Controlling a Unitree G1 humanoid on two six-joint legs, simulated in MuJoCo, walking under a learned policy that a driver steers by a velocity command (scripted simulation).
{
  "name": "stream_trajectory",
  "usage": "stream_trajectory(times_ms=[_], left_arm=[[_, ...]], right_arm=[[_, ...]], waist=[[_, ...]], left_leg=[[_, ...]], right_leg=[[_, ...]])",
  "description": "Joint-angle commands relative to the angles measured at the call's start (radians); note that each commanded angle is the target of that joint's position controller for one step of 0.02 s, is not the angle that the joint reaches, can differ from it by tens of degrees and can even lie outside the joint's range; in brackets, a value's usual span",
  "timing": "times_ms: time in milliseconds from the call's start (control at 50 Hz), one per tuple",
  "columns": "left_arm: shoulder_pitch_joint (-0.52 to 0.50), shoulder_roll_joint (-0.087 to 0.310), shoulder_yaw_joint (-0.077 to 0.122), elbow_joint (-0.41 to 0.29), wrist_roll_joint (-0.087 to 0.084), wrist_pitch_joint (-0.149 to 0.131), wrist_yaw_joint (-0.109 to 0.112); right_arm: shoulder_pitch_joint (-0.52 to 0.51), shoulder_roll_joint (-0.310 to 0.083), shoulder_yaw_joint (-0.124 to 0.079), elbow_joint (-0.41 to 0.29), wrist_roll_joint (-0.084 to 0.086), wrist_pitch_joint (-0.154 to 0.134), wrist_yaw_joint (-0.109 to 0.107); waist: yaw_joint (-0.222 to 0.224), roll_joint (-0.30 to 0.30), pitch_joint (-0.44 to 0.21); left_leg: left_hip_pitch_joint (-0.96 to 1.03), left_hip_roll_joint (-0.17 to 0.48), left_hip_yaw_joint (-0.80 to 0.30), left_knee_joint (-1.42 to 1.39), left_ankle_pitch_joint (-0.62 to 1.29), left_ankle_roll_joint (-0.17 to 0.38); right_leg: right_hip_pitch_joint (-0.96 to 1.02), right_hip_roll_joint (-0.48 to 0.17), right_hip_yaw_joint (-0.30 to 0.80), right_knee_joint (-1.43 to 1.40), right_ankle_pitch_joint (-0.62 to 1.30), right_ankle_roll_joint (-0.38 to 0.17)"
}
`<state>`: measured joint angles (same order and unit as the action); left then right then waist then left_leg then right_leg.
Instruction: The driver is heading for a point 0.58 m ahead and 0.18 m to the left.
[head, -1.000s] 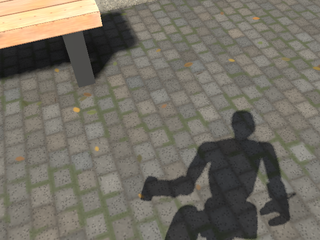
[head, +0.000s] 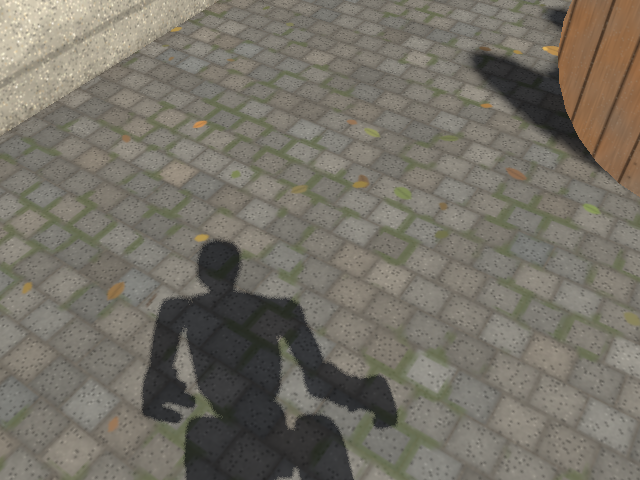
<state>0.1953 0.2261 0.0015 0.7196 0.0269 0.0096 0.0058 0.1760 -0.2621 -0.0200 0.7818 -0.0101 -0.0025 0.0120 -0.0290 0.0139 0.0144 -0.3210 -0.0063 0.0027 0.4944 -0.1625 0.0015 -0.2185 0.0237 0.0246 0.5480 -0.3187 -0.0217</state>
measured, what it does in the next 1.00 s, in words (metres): walks ahead, turning left: right foot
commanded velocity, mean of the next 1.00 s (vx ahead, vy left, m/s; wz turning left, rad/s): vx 0.21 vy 0.00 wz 0.52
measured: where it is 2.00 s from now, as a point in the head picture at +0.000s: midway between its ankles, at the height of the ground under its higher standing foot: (176, 419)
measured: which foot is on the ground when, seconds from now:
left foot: down 0.00-0.76, up 0.78-1.00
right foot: down 0.00-0.24, up 0.26-0.74, down 0.76-1.00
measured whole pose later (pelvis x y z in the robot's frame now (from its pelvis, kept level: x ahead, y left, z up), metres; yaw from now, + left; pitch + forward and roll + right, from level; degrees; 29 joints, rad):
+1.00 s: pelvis +0.19 +0.08 +0.01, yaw +33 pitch +3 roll +2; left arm 0.53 0.23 0.04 0.82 -0.01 -0.10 -0.01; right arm 0.18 -0.28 -0.04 0.61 0.01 -0.07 0.01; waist 0.10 0.04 -0.04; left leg -0.69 0.04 -0.06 0.98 -0.12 0.00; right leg -0.04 0.01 0.09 0.32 -0.32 -0.05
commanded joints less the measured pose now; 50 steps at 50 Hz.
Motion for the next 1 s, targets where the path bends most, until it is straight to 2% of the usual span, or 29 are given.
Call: stream_trajectory(times_ms=[20,80,120,180,220,240,260,280,300,320,340,360,400,460,540,600,620,660,700,740,760,780,800,820,840,860,880,940,1000], left_arm=[[0.031,0.222,0.08,-0.056,-0.008,-0.003,0.03],[-0.004,0.197,0.088,-0.082,-0.014,0.007,0.055],[-0.02,0.19,0.092,-0.094,-0.02,0.004,0.062],[-0.066,0.22,0.11,-0.102,-0.033,0.007,0.061],[-0.071,0.206,0.111,-0.097,-0.039,0.013,0.058],[-0.029,0.187,0.108,-0.093,-0.031,0.008,0.055],[-0.084,0.121,0.085,-0.173,0.004,-0.001,0.05],[-0.128,0.138,0.083,-0.17,0.0,-0.015,0.044],[-0.122,0.154,0.086,-0.164,-0.021,-0.022,0.039],[-0.118,0.157,0.089,-0.146,-0.02,-0.024,0.043],[-0.126,0.166,0.093,-0.141,-0.009,-0.025,0.053],[-0.125,0.175,0.098,-0.137,-0.008,-0.025,0.054],[-0.114,0.149,0.093,-0.127,-0.015,-0.027,0.044],[-0.128,0.134,0.088,-0.118,-0.023,-0.029,0.04],[-0.146,0.144,0.093,-0.106,-0.026,-0.032,0.034],[-0.157,0.15,0.092,-0.101,-0.024,-0.039,0.023],[-0.15,0.151,0.091,-0.099,-0.027,-0.044,0.016],[-0.163,0.15,0.088,-0.108,-0.038,-0.06,0.0],[-0.131,0.154,0.092,-0.102,-0.049,-0.087,-0.013],[-0.03,0.151,0.1,-0.062,-0.051,-0.117,-0.014],[0.066,0.167,0.107,-0.032,-0.045,-0.129,-0.01],[0.195,0.211,0.112,-0.007,-0.03,-0.136,-0.008],[0.239,0.302,0.133,0.011,0.005,-0.143,-0.025],[0.202,0.26,0.127,0.003,-0.016,-0.149,-0.028],[0.192,0.213,0.111,-0.004,-0.029,-0.147,-0.022],[0.2,0.195,0.102,-0.011,-0.033,-0.142,-0.02],[0.202,0.191,0.095,-0.006,-0.037,-0.136,-0.017],[0.257,0.144,0.066,0.017,-0.039,-0.131,-0.017],[0.296,0.147,0.058,0.032,-0.042,-0.117,-0.003]], right_arm=[[-0.075,-0.143,-0.043,-0.085,0.023,-0.009,-0.001],[-0.037,-0.117,-0.049,-0.101,0.024,0.003,0.011],[-0.065,-0.109,-0.053,-0.129,0.025,0.015,0.02],[-0.04,-0.102,-0.055,-0.141,0.036,0.029,0.033],[0.043,-0.131,-0.077,-0.119,0.039,0.032,0.032],[0.097,-0.201,-0.105,-0.121,0.031,0.03,0.019],[0.119,-0.372,-0.142,-0.154,0.004,0.017,0.008],[0.168,-0.303,-0.119,-0.165,-0.016,0.0,0.015],[0.116,-0.267,-0.109,-0.177,-0.011,-0.015,0.012],[0.066,-0.244,-0.106,-0.187,0.015,-0.017,0.002],[0.02,-0.228,-0.102,-0.199,0.037,-0.007,-0.011],[-0.006,-0.213,-0.095,-0.21,0.042,0.005,-0.025],[-0.005,-0.218,-0.098,-0.222,0.033,0.023,-0.04],[0.013,-0.234,-0.108,-0.231,0.034,0.034,-0.056],[-0.009,-0.232,-0.111,-0.249,0.033,0.048,-0.067],[-0.008,-0.213,-0.102,-0.253,0.021,0.053,-0.063],[0.009,-0.202,-0.096,-0.251,0.021,0.053,-0.06],[0.028,-0.196,-0.085,-0.246,0.025,0.044,-0.044],[0.036,-0.187,-0.072,-0.234,0.02,0.027,-0.027],[0.015,-0.16,-0.057,-0.232,0.02,0.009,-0.024],[0.001,-0.126,-0.046,-0.238,0.021,-0.001,-0.025],[-0.013,-0.045,-0.022,-0.247,0.02,-0.014,-0.026],[-0.048,-0.079,-0.033,-0.305,0.06,-0.036,-0.03],[-0.073,-0.145,-0.045,-0.296,0.064,-0.054,-0.03],[-0.073,-0.158,-0.049,-0.28,0.055,-0.064,-0.024],[-0.052,-0.142,-0.047,-0.259,0.036,-0.07,-0.018],[-0.063,-0.127,-0.045,-0.262,0.026,-0.078,-0.011],[-0.127,-0.079,-0.037,-0.277,0.022,-0.09,-0.005],[-0.192,-0.057,-0.032,-0.296,0.023,-0.106,-0.001]], waist=[[0.045,-0.088,0.017],[0.037,-0.156,-0.037],[0.05,-0.132,-0.034],[0.038,-0.121,-0.053],[0.003,-0.097,-0.088],[-0.011,0.043,-0.106],[-0.003,0.356,-0.121],[-0.062,0.221,-0.25],[-0.032,0.125,-0.211],[-0.006,0.032,-0.168],[0.008,0.005,-0.14],[0.027,0.019,-0.14],[0.035,0.047,-0.141],[0.028,0.062,-0.137],[0.024,0.115,-0.118],[-0.001,0.147,-0.129],[-0.011,0.141,-0.159],[-0.031,0.173,-0.118],[-0.012,0.191,-0.063],[0.053,0.158,-0.021],[0.095,0.105,-0.027],[0.124,-0.064,-0.067],[0.106,-0.252,0.044],[0.102,-0.185,0.132],[0.098,-0.14,0.136],[0.092,-0.115,0.086],[0.087,-0.114,0.083],[0.105,-0.146,0.093],[0.118,-0.138,0.106]], left_leg=[[-0.098,0.009,-0.036,0.067,0.007,0.033],[-0.185,0.025,-0.007,0.282,-0.187,0.021],[-0.261,0.062,-0.006,0.382,-0.328,0.017],[-0.191,0.061,0.043,0.299,-0.25,0.013],[0.001,-0.008,0.082,0.124,-0.059,0.038],[0.152,0.027,-0.078,0.01,0.208,0.097],[0.323,0.304,-0.632,-0.112,0.534,0.326],[0.416,0.363,-0.704,-0.145,0.519,0.398],[0.393,0.336,-0.61,-0.119,0.488,0.361],[0.346,0.275,-0.52,-0.108,0.426,0.303],[0.31,0.241,-0.475,-0.109,0.387,0.26],[0.259,0.198,-0.436,-0.12,0.358,0.232],[0.234,0.157,-0.423,-0.129,0.344,0.215],[0.236,0.137,-0.451,-0.131,0.276,0.203],[0.181,0.11,-0.488,-0.127,0.136,0.176],[0.156,0.109,-0.492,-0.099,0.165,0.18],[0.155,0.105,-0.504,-0.119,-0.008,0.186],[0.09,0.105,-0.556,-0.178,-0.394,0.205],[0.021,0.118,-0.592,-0.203,-0.52,0.217],[-0.053,0.087,-0.553,-0.16,-0.538,0.187],[-0.149,0.044,-0.497,-0.032,-0.534,0.151],[-0.249,-0.074,-0.308,0.305,-0.444,0.085],[-0.557,-0.119,-0.235,0.461,-0.409,0.076],[-0.664,-0.043,-0.237,0.567,-0.326,0.068],[-0.682,-0.019,-0.22,0.607,-0.225,0.064],[-0.659,0.002,-0.182,0.626,-0.164,0.059],[-0.655,0.031,-0.154,0.605,-0.105,0.05],[-0.588,0.07,-0.07,0.549,0.029,0.014],[-0.518,0.057,-0.048,0.391,0.124,-0.027]], right_leg=[[-0.006,-0.172,0.14,-0.154,0.121,-0.092],[0.056,-0.327,0.2,-0.121,0.407,-0.179],[0.095,-0.389,0.213,-0.103,0.554,-0.211],[0.094,-0.355,0.102,-0.056,0.607,-0.161],[0.019,-0.273,-0.035,0.087,0.559,-0.086],[-0.113,-0.187,-0.121,0.308,0.397,-0.003],[-0.483,0.037,-0.118,0.62,-0.248,0.109],[-0.521,0.043,0.091,0.77,-0.39,0.093],[-0.544,0.017,0.117,0.794,-0.325,0.075],[-0.543,-0.005,0.116,0.75,-0.241,0.071],[-0.544,-0.021,0.12,0.681,-0.166,0.073],[-0.481,-0.025,0.121,0.622,-0.118,0.077],[-0.441,0.014,0.109,0.549,-0.052,0.093],[-0.435,0.045,0.123,0.412,-0.01,0.111],[-0.385,0.056,0.135,0.296,0.043,0.118],[-0.313,0.035,0.118,0.249,0.055,0.115],[-0.282,0.027,0.107,0.222,0.062,0.106],[-0.22,0.022,0.072,0.151,0.026,0.079],[-0.119,0.013,0.045,0.075,-0.023,0.049],[0.039,-0.006,0.022,-0.096,0.052,0.005],[0.174,-0.067,0.096,-0.146,0.011,-0.023],[0.288,-0.237,0.33,-0.241,-0.203,-0.075],[0.302,-0.375,0.744,-0.378,-0.558,-0.207],[0.263,-0.413,0.759,-0.391,-0.587,-0.238],[0.268,-0.372,0.655,-0.372,-0.49,-0.213],[0.285,-0.325,0.565,-0.36,-0.419,-0.183],[0.274,-0.297,0.499,-0.371,-0.356,-0.166],[0.179,-0.235,0.403,-0.426,-0.208,-0.176],[0.126,-0.208,0.332,-0.442,-0.029,-0.187]])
